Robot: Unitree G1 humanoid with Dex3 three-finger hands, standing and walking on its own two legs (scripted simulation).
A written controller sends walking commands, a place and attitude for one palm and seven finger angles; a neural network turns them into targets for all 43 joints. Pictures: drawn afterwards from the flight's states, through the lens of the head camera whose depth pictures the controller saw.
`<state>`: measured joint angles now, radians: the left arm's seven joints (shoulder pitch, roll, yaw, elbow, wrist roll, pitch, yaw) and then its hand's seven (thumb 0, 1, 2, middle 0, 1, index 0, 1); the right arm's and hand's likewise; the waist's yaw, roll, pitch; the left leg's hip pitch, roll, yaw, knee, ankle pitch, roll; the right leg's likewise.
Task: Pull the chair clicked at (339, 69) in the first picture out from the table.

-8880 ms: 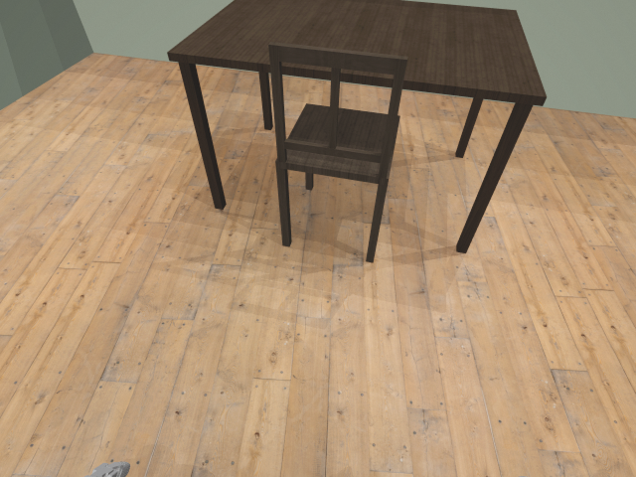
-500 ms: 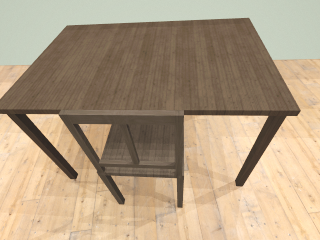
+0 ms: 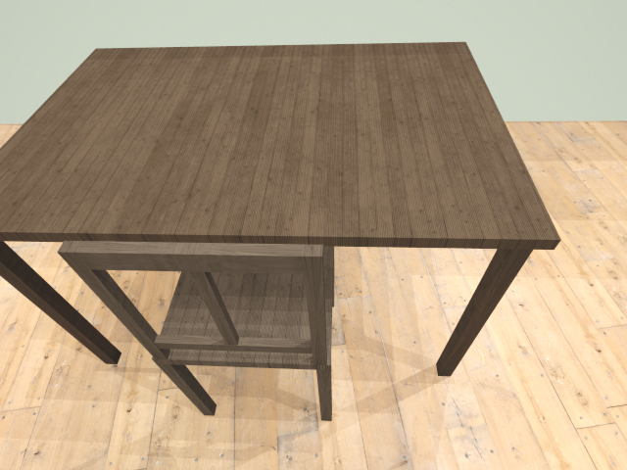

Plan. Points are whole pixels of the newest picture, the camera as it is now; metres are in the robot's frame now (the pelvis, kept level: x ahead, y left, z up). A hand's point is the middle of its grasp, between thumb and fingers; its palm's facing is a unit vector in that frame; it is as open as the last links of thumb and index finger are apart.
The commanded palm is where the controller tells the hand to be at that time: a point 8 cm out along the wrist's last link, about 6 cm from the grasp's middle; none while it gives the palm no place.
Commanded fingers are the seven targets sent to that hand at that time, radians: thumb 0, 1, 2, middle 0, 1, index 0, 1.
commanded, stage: look again from close up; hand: left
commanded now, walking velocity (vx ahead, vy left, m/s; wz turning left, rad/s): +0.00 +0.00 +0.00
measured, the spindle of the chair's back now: (217, 309) +0.39 +0.20 -0.11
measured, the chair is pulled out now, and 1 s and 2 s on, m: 0.00 0.00 0.00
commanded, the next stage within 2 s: shuffle to correct the standing spot in 0.64 s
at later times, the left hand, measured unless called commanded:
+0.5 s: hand out of the picture +0.00 +0.16 -0.17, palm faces +0.00 -0.98 -0.22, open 7.3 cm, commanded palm none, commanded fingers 0.00 0.90 0.90 -0.20 -0.30 -0.20 -0.30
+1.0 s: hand out of the picture -0.01 +0.18 -0.17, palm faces +0.00 -0.97 -0.24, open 7.3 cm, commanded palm none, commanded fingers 0.00 0.90 0.90 -0.20 -0.30 -0.20 -0.30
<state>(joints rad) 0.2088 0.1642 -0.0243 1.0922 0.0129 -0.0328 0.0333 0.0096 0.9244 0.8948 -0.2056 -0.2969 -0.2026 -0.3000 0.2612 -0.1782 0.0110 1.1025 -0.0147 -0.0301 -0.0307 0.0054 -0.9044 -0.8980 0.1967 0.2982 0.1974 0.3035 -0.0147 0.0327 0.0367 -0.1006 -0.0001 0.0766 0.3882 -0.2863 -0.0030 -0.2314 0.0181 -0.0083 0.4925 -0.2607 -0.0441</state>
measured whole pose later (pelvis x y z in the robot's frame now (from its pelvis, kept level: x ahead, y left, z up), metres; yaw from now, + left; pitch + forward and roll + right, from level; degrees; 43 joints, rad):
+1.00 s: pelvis -0.02 +0.00 +0.00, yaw +0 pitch +0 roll +1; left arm 0.25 0.16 0.00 1.05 0.02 0.00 0.04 0.01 0.92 0.89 -0.21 -0.30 -0.20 -0.30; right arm 0.28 -0.13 -0.01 1.09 -0.01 0.00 -0.03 0.00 -0.90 -0.90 0.20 0.30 0.20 0.30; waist 0.00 0.01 0.07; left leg -0.17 0.01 0.07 0.47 -0.29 -0.01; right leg -0.28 0.03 -0.01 0.52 -0.24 -0.05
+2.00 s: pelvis +0.02 +0.03 +0.00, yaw +0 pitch -1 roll +0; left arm 0.25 0.17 -0.01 1.06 0.01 -0.02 0.05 0.01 0.92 0.89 -0.20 -0.30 -0.20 -0.30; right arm 0.27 -0.16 0.01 1.09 -0.01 -0.04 -0.04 0.01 -0.91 -0.90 0.20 0.30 0.20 0.30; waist -0.01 0.00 0.02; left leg -0.07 -0.03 0.08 0.43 -0.35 0.04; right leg -0.19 -0.01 0.01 0.51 -0.31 0.00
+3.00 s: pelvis -0.01 +0.01 +0.00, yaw +0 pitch -1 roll +0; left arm 0.30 0.15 -0.03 1.09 0.02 -0.01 0.04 0.01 0.92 0.89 -0.20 -0.30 -0.20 -0.30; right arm 0.30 -0.11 0.02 1.16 0.00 -0.04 -0.03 0.00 -0.90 -0.90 0.20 0.30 0.20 0.30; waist 0.00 -0.02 0.05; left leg -0.12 0.00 0.08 0.42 -0.29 0.02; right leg -0.22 0.02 0.00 0.45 -0.22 -0.03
